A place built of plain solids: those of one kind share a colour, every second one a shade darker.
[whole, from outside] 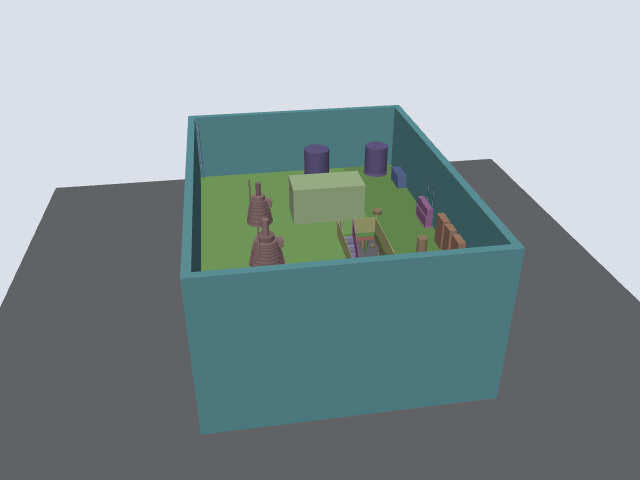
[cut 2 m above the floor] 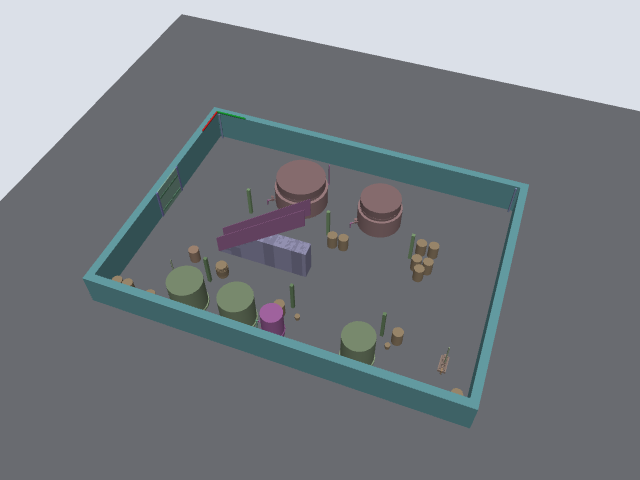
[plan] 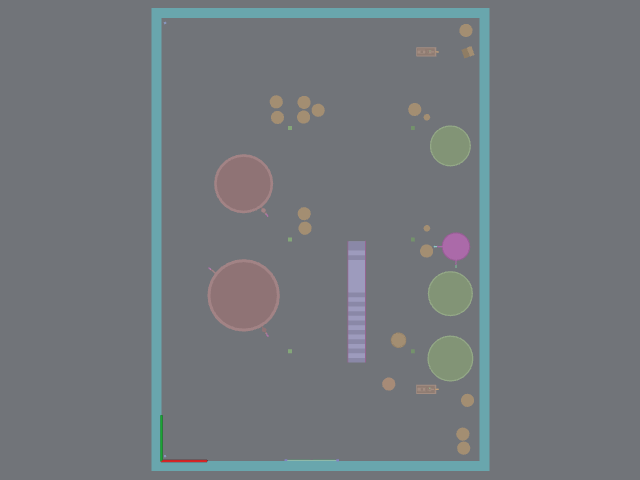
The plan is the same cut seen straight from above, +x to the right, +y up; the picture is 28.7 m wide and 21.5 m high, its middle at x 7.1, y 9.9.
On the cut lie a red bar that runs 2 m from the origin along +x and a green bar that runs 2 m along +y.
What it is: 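The still house of a malt distillery; one whitewashed hall 14.2 x 19.8 m, 9.0 m high, 2 copper pot stills in a row, an operating floor 4.56 m up, one steep steel stair free in the room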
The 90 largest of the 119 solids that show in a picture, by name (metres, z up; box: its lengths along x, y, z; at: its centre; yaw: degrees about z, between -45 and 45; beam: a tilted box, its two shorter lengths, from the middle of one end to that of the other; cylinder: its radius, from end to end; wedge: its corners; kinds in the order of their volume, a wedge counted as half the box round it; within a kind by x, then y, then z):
{
 "wall_1": {"box": [0.45, 20.74, 9.08], "at": [-0.23, 9.92, 4.49]},
 "wall_2": {"box": [15.14, 0.45, 9.08], "at": [7.12, -0.23, 4.49]},
 "wall_3": {"box": [15.14, 0.45, 9.08], "at": [7.12, 20.07, 4.49]},
 "wall_4": {"box": [0.45, 20.74, 9.08], "at": [14.46, 9.92, 4.49]},
 "upper_floor_1": {"box": [8.22, 19.86, 0.3], "at": [4.1, 9.92, 4.41]},
 "upper_floor_2": {"box": [2.31, 10.01, 0.3], "at": [9.36, 14.85, 4.41]},
 "upper_floor_3": {"box": [3.75, 19.86, 0.3], "at": [12.38, 9.92, 4.41]},
 "still_1": {"cylinder": 1.62, "from": [3.68, 7.42, -0.05], "to": [3.68, 7.42, 1.25]},
 "still_2": {"cylinder": 1.49, "from": [3.68, 7.42, 1.37], "to": [3.68, 7.42, 1.5]},
 "still_3": {"cylinder": 1.49, "from": [3.68, 7.42, 1.5], "to": [3.68, 7.42, 3.21]},
 "still_4": {"cylinder": 0.93, "from": [3.68, 7.42, 4.9], "to": [3.68, 7.42, 5.01]},
 "still_5": {"cylinder": 0.91, "from": [3.68, 7.42, 5.01], "to": [3.68, 7.42, 5.12]},
 "still_6": {"cylinder": 0.88, "from": [3.68, 7.42, 5.12], "to": [3.68, 7.42, 5.23]},
 "still_7": {"cylinder": 0.86, "from": [3.68, 7.42, 5.23], "to": [3.68, 7.42, 5.33]},
 "still_8": {"cylinder": 0.84, "from": [3.68, 7.42, 5.33], "to": [3.68, 7.42, 5.42]},
 "still_9": {"cylinder": 0.81, "from": [3.68, 7.42, 5.42], "to": [3.68, 7.42, 5.52]},
 "still_10": {"cylinder": 0.79, "from": [3.68, 7.42, 5.52], "to": [3.68, 7.42, 5.61]},
 "still_11": {"cylinder": 0.47, "from": [3.68, 7.42, 6.06], "to": [3.68, 7.42, 6.36]},
 "still_12": {"cylinder": 1.32, "from": [3.68, 12.42, -0.05], "to": [3.68, 12.42, 1.26]},
 "still_13": {"cylinder": 1.17, "from": [3.68, 12.42, 1.25], "to": [3.68, 12.42, 1.41]},
 "still_14": {"cylinder": 1.21, "from": [3.68, 12.42, 1.41], "to": [3.68, 12.42, 1.5]},
 "still_15": {"cylinder": 1.21, "from": [3.68, 12.42, 1.5], "to": [3.68, 12.42, 3.21]},
 "still_16": {"cylinder": 0.81, "from": [3.68, 12.42, 4.56], "to": [3.68, 12.42, 4.7]},
 "still_17": {"cylinder": 0.78, "from": [3.68, 12.42, 4.7], "to": [3.68, 12.42, 4.83]},
 "still_18": {"cylinder": 0.76, "from": [3.68, 12.42, 4.83], "to": [3.68, 12.42, 4.97]},
 "still_19": {"cylinder": 0.72, "from": [3.68, 12.42, 5.1], "to": [3.68, 12.42, 5.23]},
 "still_20": {"cylinder": 0.69, "from": [3.68, 12.42, 5.23], "to": [3.68, 12.42, 5.35]},
 "still_21": {"cylinder": 0.67, "from": [3.68, 12.42, 5.35], "to": [3.68, 12.42, 5.47]},
 "still_22": {"cylinder": 0.65, "from": [3.68, 12.42, 5.47], "to": [3.68, 12.42, 5.58]},
 "stair_steps_1": {"box": [0.83, 0.63, 0.39], "at": [8.74, 4.93, 0.14]},
 "stair_steps_2": {"box": [0.83, 0.63, 0.56], "at": [8.74, 5.14, 0.23]},
 "stair_steps_3": {"box": [0.83, 0.63, 0.73], "at": [8.74, 5.35, 0.31]},
 "stair_steps_4": {"box": [0.83, 0.63, 0.9], "at": [8.74, 5.56, 0.4]},
 "stair_steps_5": {"box": [0.83, 0.63, 1.06], "at": [8.74, 5.77, 0.48]},
 "stair_steps_6": {"box": [0.83, 0.63, 1.23], "at": [8.74, 5.98, 0.57]},
 "stair_steps_7": {"box": [0.83, 0.63, 1.4], "at": [8.74, 6.19, 0.65]},
 "stair_steps_8": {"box": [0.83, 0.63, 1.57], "at": [8.74, 6.4, 0.74]},
 "stair_steps_9": {"box": [0.83, 0.63, 1.74], "at": [8.74, 6.6, 0.82]},
 "stair_steps_10": {"box": [0.83, 0.63, 1.91], "at": [8.74, 6.81, 0.9]},
 "stair_steps_11": {"box": [0.83, 0.63, 2.08], "at": [8.74, 7.02, 0.99]},
 "stair_steps_12": {"box": [0.83, 0.63, 2.25], "at": [8.74, 7.23, 1.07]},
 "stair_steps_13": {"box": [0.83, 0.63, 2.42], "at": [8.74, 7.44, 1.16]},
 "stair_steps_14": {"box": [0.83, 0.63, 2.58], "at": [8.74, 7.65, 1.24]},
 "stair_steps_15": {"box": [0.83, 0.63, 2.75], "at": [8.74, 7.86, 1.33]},
 "stair_steps_16": {"box": [0.83, 0.63, 3.09], "at": [8.74, 8.28, 1.5]},
 "stair_steps_17": {"box": [0.83, 0.63, 3.43], "at": [8.74, 8.69, 1.67]},
 "stair_steps_18": {"box": [0.83, 0.63, 3.6], "at": [8.74, 8.9, 1.75]},
 "stair_steps_19": {"box": [0.83, 0.63, 3.77], "at": [8.74, 9.11, 1.83]},
 "stair_steps_20": {"box": [0.83, 0.63, 3.94], "at": [8.74, 9.32, 1.92]},
 "stair_steps_21": {"box": [0.83, 0.63, 4.11], "at": [8.74, 9.53, 2.0]},
 "stair_steps_22": {"box": [0.83, 0.4, 4.28], "at": [8.74, 9.63, 2.09]},
 "stair_steps_23": {"box": [0.83, 0.21, 4.44], "at": [8.74, 9.74, 2.17]},
 "sample_room_1": {"box": [4.5, 2.3, 2.4], "at": [8.0, 12.72, 5.71]},
 "receiver_1": {"cylinder": 1.03, "from": [12.94, 4.59, -0.05], "to": [12.94, 4.59, 0.14]},
 "receiver_2": {"cylinder": 0.97, "from": [12.94, 4.59, 0.14], "to": [12.94, 4.59, 2.47]},
 "receiver_3": {"cylinder": 1.01, "from": [12.94, 7.5, -0.05], "to": [12.94, 7.5, 0.14]},
 "receiver_4": {"cylinder": 0.95, "from": [12.94, 7.5, 0.14], "to": [12.94, 7.5, 2.28]},
 "receiver_5": {"cylinder": 0.92, "from": [12.94, 14.11, -0.05], "to": [12.94, 14.11, 0.14]},
 "receiver_6": {"cylinder": 0.86, "from": [12.94, 14.11, 0.14], "to": [12.94, 14.11, 2.27]},
 "charger_1": {"cylinder": 0.89, "from": [8.33, 18.64, 4.7], "to": [8.33, 18.64, 6.67]},
 "charger_2": {"cylinder": 0.87, "from": [12.71, 18.64, 4.51], "to": [12.71, 18.64, 4.7]},
 "charger_3": {"cylinder": 0.81, "from": [12.71, 18.64, 4.7], "to": [12.71, 18.64, 6.63]},
 "piece_1": {"cylinder": 0.29, "from": [5.14, 16.09, -0.05], "to": [5.14, 16.09, 0.88]},
 "piece_2": {"cylinder": 0.29, "from": [5.19, 15.39, -0.05], "to": [5.19, 15.39, 0.88]},
 "piece_3": {"cylinder": 0.29, "from": [6.36, 15.41, -0.05], "to": [6.36, 15.41, 0.88]},
 "piece_4": {"cylinder": 0.29, "from": [6.38, 16.06, -0.05], "to": [6.38, 16.06, 0.88]},
 "piece_5": {"cylinder": 0.29, "from": [6.39, 11.08, -0.05], "to": [6.39, 11.08, 0.88]},
 "piece_6": {"cylinder": 0.29, "from": [6.43, 10.43, -0.05], "to": [6.43, 10.43, 0.88]},
 "piece_7": {"cylinder": 0.29, "from": [7.02, 15.71, -0.05], "to": [7.02, 15.71, 0.88]},
 "piece_8": {"cylinder": 0.35, "from": [10.62, 5.41, 0.24], "to": [10.62, 5.41, 0.64]},
 "piece_9": {"cylinder": 0.29, "from": [11.35, 15.75, -0.05], "to": [11.35, 15.75, 0.88]},
 "piece_10": {"cylinder": 0.29, "from": [11.87, 9.41, -0.05], "to": [11.87, 9.41, 0.88]},
 "piece_11": {"cylinder": 0.29, "from": [12.65, 7.22, 4.51], "to": [12.65, 7.22, 5.44]},
 "piece_12": {"cylinder": 0.29, "from": [13.5, 1.21, -0.05], "to": [13.5, 1.21, 0.88]},
 "piece_13": {"cylinder": 0.29, "from": [13.54, 0.58, -0.05], "to": [13.54, 0.58, 0.88]},
 "piece_14": {"cylinder": 0.29, "from": [13.64, 19.29, -0.05], "to": [13.64, 19.29, 0.88]},
 "piece_15": {"cylinder": 0.29, "from": [13.71, 2.72, -0.05], "to": [13.71, 2.72, 0.88]},
 "condenser_1": {"cylinder": 0.59, "from": [13.19, 9.61, 0.5], "to": [13.19, 9.61, 2.96]},
 "cabinet_1": {"box": [0.42, 1.04, 1.9], "at": [13.97, 5.15, 5.46]},
 "cabinet_2": {"box": [0.42, 0.87, 1.9], "at": [13.97, 6.45, 5.46]},
 "cabinet_3": {"box": [0.42, 1.08, 1.9], "at": [13.97, 7.67, 5.46]},
 "stair_rail_1": {"wedge": [[8.33, 4.41, -0.05], [8.33, 4.41, 1.14], [8.33, 9.86, 4.36], [8.33, 9.86, 5.55], [8.37, 4.41, -0.05], [8.37, 4.41, 1.14], [8.37, 9.86, 4.36], [8.37, 9.86, 5.55]]},
 "stair_rail_2": {"wedge": [[9.12, 4.41, -0.05], [9.12, 4.41, 1.14], [9.12, 9.86, 4.36], [9.12, 9.86, 5.55], [9.16, 4.41, -0.05], [9.16, 4.41, 1.14], [9.16, 9.86, 4.36], [9.16, 9.86, 5.55]]},
 "safe_1": {"box": [0.46, 1.87, 0.65], "at": [13.91, 10.73, 4.97]},
 "safe_2": {"box": [0.39, 1.9, 0.54], "at": [13.91, 10.73, 5.59]},
 "bench_1": {"box": [0.6, 1.71, 0.89], "at": [13.85, 16.48, 4.96]},
 "well_rail_1": {"box": [0.04, 5.67, 1.05], "at": [8.18, 7.08, 5.04]},
 "well_rail_2": {"box": [0.04, 5.67, 1.05], "at": [10.54, 7.08, 5.04]},
 "loading_door_leaves_1": {"box": [2.2, 0.07, 2.75], "at": [6.73, 0.01, 1.32]},
 "foot_1": {"cylinder": 0.29, "from": [10.18, 3.45, -0.05], "to": [10.18, 3.45, 0.88]}
}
